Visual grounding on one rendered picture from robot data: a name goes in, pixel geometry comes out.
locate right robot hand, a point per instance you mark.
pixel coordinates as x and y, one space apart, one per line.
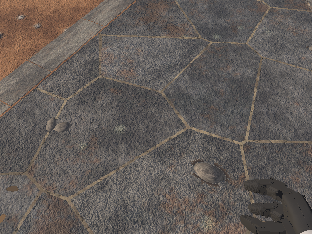
293 216

